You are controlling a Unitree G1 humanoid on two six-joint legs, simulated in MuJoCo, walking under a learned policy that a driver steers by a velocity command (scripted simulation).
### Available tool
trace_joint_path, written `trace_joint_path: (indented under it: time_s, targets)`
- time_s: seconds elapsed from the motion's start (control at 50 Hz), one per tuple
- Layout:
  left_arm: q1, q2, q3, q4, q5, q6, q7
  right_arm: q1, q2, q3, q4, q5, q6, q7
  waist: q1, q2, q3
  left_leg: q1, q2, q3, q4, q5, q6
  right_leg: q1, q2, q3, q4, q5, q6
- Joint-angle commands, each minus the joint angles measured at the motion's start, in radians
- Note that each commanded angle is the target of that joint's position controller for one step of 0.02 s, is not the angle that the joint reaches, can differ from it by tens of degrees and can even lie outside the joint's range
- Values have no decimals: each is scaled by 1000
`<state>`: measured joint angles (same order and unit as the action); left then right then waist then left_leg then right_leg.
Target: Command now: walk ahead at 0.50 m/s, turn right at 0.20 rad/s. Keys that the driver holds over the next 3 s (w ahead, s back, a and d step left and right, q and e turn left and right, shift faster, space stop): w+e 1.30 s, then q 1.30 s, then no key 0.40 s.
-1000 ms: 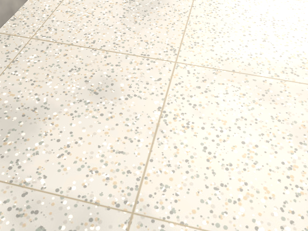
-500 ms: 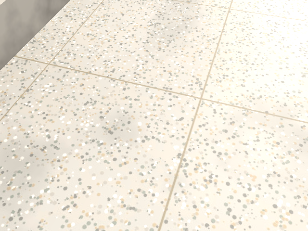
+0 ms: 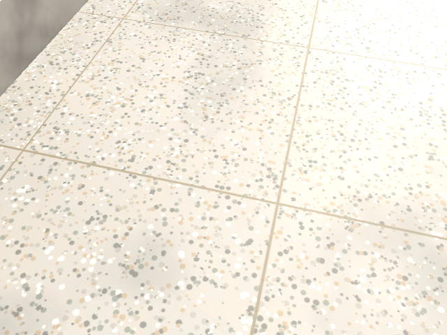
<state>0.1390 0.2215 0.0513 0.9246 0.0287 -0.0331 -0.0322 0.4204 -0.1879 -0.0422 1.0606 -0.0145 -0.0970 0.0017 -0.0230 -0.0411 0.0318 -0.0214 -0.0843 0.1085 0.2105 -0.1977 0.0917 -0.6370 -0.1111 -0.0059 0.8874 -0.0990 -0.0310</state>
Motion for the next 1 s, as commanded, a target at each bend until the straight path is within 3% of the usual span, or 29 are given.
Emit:
trace_joint_path:
  time_s: [0.02, 0.1, 0.14, 0.18, 0.2, 0.22, 0.24, 0.26, 0.28, 0.32, 0.36, 0.4, 0.44, 0.5, 0.66, 0.7, 0.72, 0.74, 0.76, 0.78, 0.8, 0.82, 0.84, 0.86, 0.92, 1.0]
  targets:
    - [-84, 17, -9, -69, -10, -7, -5, 22, -116, -15, -41, -2, -19, -6, -1, 101, 67, -49, 262, -83, -116, 335, 81, 4, 28, -35, -133, 101, -6]
    - [-167, 24, -13, -108, -6, -13, -6, 71, -116, -13, -20, -9, -17, -20, -22, 101, 88, 77, 303, -21, -84, 432, 68, 5, 56, -71, -249, 92, -51]
    - [-159, 32, -8, -116, -1, -18, -6, 62, -129, -16, -18, -11, -13, -29, -5, 104, 78, 135, 321, 12, -10, 611, 57, 44, 84, -99, -287, 23, -84]
    - [-73, 53, 5, -98, 3, -21, 1, 40, -160, -23, -23, -15, -5, -37, 39, 129, 15, 174, 329, 48, 165, 923, 43, 159, 149, -143, -299, -79, -127]
    - [30, 71, 17, -68, 4, -25, 4, 30, -173, -28, -29, -16, 4, -38, 79, 133, -44, 170, 325, 65, 325, 987, 36, 264, 188, -158, -327, -107, -152]
    - [180, 103, 36, -23, 14, -31, 8, 17, -181, -29, -43, -11, 11, -37, 144, 113, -123, 69, 307, 87, 543, 883, 14, 469, 191, -121, -391, -76, -187]
    - [321, 202, 68, -5, 29, -31, 20, 10, -148, -20, -93, 8, 8, -28, 191, -1, -238, -208, 253, 110, 886, 542, -21, 748, -21, 179, -416, -155, -276]
    - [289, 262, 85, -18, 6, -16, 20, 23, -112, -21, -141, 18, -3, -10, 125, -205, -317, -565, 11, 16, 1228, -311, -65, 943, -251, 731, -571, -88, -417]
    - [244, 251, 81, -20, -18, -5, 18, -72, -160, -28, -166, 0, -11, -4, 119, -44, -248, -684, 81, -150, 1256, -248, -47, 902, -219, 663, -595, -76, -396]
    - [150, 149, 57, -26, -19, -8, 24, -134, -136, -22, -187, 4, -27, -1, 58, 80, -49, -662, 165, -148, 1097, -120, -50, 642, -154, 441, -636, 68, -315]
    - [116, 111, 42, -29, -26, -21, 33, -120, -118, -20, -195, -29, 9, -1, 0, 67, -25, -553, 193, -152, 984, -111, -80, 502, -69, 325, -659, 180, -269]
    - [147, 135, 45, -25, -32, -38, 33, -125, -107, -19, -210, -38, 41, 6, -10, 45, -32, -536, 192, -133, 917, -108, -107, 467, -37, 286, -670, 243, -269]
    - [180, 165, 52, -26, -32, -42, 33, -192, -107, -17, -243, -36, 54, 10, 2, 28, -14, -572, 194, -116, 834, -45, -131, 449, -14, 270, -692, 228, -261]
    - [246, 167, 53, -27, -31, -36, 30, -330, -119, -17, -299, -31, 60, 12, 50, 6, 13, -649, 189, -108, 691, 76, -152, 489, 5, 285, -700, 214, -225]
    - [364, 185, 55, -38, -14, -24, 45, -549, -130, 3, -406, -16, 44, 24, 130, -27, 13, -678, 117, -113, 439, 149, -128, 683, -7, 353, -593, 367, -197]
    - [339, 201, 59, -53, -10, -24, 53, -520, -149, 2, -415, -12, 34, 22, 101, -42, 9, -582, 101, -127, 363, 118, -107, 680, -18, 378, -552, 409, -173]
    - [300, 214, 62, -66, -10, -25, 54, -458, -164, -2, -403, -9, 28, 18, 64, -49, -4, -469, 82, -124, 320, 83, -91, 640, -11, 375, -515, 463, -150]
    - [269, 227, 65, -77, -10, -30, 50, -358, -190, -13, -374, -8, 22, 9, 20, -47, -49, -315, 51, -111, 297, 47, -73, 602, 9, 370, -430, 562, -127]
    - [246, 229, 64, -83, -18, -37, 39, -218, -219, -25, -338, -11, 10, -3, -52, -1, -124, -115, 68, -120, 235, 85, -46, 547, 64, 329, -257, 567, -103]
    - [249, 169, 47, -113, -32, -48, 29, -61, -287, -42, -330, -33, 2, -22, -108, 85, -267, 129, 267, -312, 213, -85, 1, 416, 124, 275, 2, 322, -82]
    - [361, 72, 29, -142, -62, -43, 31, -51, -373, -60, -340, -54, 14, -27, -39, 320, -369, 350, 540, -754, 127, -122, 104, 109, 281, 149, 276, -434, -50]
    - [372, 162, 37, -124, -24, -29, 40, -99, -313, -57, -343, -33, 29, -19, -6, 242, -319, 260, 539, -879, 93, -232, 133, 14, 197, 137, 389, -427, -61]
    - [305, 173, 41, -117, -10, -20, 35, -169, -214, -34, -358, -24, 33, -16, 3, 119, -166, 111, 491, -712, 71, -243, 112, 4, 147, 125, 392, -326, -56]
    - [251, 155, 37, -124, -7, -17, 25, -206, -164, -21, -354, -22, 31, -12, 8, 64, -79, 0, 430, -553, 44, -144, 88, 20, 114, 112, 347, -262, -47]
    - [228, 130, 34, -138, 8, 15, -3, -173, -157, -16, -317, -14, 11, -11, 35, 153, -31, -113, 348, -312, -3, 108, 48, 72, 74, 84, 290, -221, -27]
    - [116, 110, 25, -194, 9, 32, -25, -125, -173, -26, -290, -1, -13, -1, 33, 139, -21, -84, 359, -181, -48, 240, 70, -32, 47, 68, 247, -129, -11]
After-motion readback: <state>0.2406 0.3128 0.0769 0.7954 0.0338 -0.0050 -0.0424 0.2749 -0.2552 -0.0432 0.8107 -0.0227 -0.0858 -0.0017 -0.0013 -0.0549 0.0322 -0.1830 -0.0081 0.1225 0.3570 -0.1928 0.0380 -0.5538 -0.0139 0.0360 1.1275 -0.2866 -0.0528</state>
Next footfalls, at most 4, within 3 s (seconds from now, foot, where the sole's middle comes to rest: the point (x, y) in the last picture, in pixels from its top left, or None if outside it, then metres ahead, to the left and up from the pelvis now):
0.22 right None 0.29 -0.11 -0.78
0.78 left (236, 287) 0.64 -0.04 -0.78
1.30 right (339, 263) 0.72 -0.38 -0.78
1.84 left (315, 216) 0.91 -0.34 -0.78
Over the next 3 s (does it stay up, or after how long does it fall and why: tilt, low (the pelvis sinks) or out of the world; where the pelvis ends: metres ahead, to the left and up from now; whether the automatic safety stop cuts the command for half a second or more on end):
stays up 0.77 -0.36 0.00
